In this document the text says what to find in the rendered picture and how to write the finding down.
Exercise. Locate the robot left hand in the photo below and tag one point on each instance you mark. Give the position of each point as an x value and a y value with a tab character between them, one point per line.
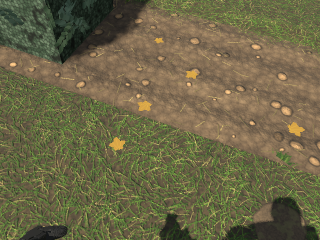
46	233

